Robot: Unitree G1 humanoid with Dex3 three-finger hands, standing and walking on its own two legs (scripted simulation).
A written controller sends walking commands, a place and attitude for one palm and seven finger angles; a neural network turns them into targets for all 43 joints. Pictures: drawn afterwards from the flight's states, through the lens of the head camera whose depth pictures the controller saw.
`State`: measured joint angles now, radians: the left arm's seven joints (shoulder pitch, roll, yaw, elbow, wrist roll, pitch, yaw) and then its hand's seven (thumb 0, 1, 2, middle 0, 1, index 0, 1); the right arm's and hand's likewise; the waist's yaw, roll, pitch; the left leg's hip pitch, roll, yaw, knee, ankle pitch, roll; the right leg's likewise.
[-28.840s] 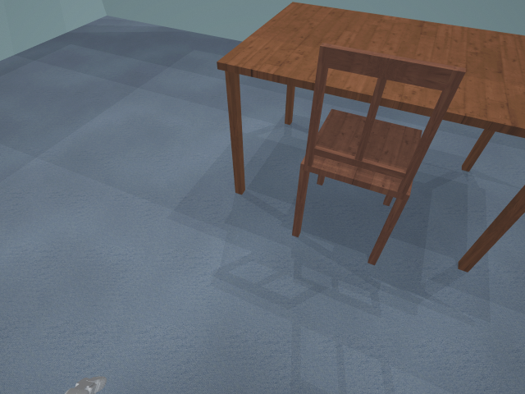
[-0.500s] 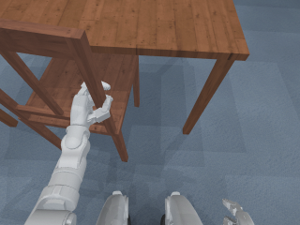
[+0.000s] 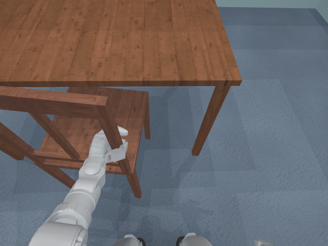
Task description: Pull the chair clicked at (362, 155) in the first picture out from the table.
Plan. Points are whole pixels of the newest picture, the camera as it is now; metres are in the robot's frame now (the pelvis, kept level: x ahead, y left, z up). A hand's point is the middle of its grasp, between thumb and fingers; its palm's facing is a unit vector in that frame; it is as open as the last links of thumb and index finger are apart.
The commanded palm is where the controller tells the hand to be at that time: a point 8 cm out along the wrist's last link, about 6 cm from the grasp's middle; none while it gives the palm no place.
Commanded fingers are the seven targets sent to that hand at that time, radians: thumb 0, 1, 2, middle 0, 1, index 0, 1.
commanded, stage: step backward, pulling the chair out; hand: left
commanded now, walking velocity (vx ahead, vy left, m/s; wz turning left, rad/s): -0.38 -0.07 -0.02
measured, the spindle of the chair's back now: (59, 137) +0.42 +0.30 -0.07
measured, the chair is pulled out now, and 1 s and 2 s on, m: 0.09 0.19 0.25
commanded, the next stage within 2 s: none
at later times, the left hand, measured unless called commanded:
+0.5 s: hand (131, 177) +0.29 +0.08 -0.06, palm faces -0.13 -0.98 -0.16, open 5.9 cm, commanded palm +0.30 +0.13 -0.05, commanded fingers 0.00 0.90 0.90 -0.50 -1.45 -0.50 -1.45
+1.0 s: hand (130, 182) +0.28 +0.08 -0.06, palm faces -0.09 -0.98 -0.17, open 6.1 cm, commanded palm +0.28 +0.14 -0.06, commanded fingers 0.00 0.90 0.90 -0.50 -1.45 -0.50 -1.45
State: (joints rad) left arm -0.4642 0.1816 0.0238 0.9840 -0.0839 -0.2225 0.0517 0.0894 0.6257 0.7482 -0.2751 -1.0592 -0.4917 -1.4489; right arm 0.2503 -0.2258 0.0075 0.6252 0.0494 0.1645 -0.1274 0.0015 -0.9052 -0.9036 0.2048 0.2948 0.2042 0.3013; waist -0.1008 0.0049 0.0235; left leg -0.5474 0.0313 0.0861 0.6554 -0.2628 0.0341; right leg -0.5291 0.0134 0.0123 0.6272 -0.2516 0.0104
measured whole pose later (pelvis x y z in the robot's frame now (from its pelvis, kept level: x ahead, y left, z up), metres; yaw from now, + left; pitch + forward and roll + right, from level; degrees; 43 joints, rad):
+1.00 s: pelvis -0.07 -0.01 +0.00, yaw +0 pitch +3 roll +1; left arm -0.45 0.11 -0.02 1.03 -0.03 -0.24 0.09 0.09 0.55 0.79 -0.32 -1.16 -0.50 -1.45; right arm 0.22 -0.25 0.02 0.76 0.04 -0.02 -0.13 0.00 -0.90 -0.90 0.21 0.30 0.21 0.30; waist -0.07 0.01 0.11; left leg -0.39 -0.03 -0.01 0.72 -0.43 -0.02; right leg -0.49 -0.03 -0.01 0.56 -0.13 -0.01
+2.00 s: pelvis -0.15 -0.01 +0.00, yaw -2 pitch +2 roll +2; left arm -0.45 0.16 -0.05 0.97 -0.04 -0.19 0.06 0.11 0.54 0.79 -0.32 -1.20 -0.50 -1.45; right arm 0.22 -0.20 0.02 0.69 0.03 0.08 -0.14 0.00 -0.90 -0.90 0.21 0.29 0.21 0.30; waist -0.05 -0.02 0.12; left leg -0.37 0.01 0.05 0.60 -0.28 -0.01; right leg -0.47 -0.02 0.01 0.59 -0.15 -0.01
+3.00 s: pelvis -0.23 -0.03 +0.00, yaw -1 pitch +3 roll +1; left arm -0.46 0.15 -0.02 0.98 -0.06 -0.18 0.06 0.14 0.54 0.81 -0.33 -1.18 -0.50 -1.45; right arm 0.19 -0.20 0.02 0.69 0.03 0.08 -0.12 0.00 -0.90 -0.90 0.21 0.30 0.21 0.30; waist -0.06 0.01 0.13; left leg -0.35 0.01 0.00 0.63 -0.34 -0.03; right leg -0.47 0.00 -0.03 0.56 -0.14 -0.04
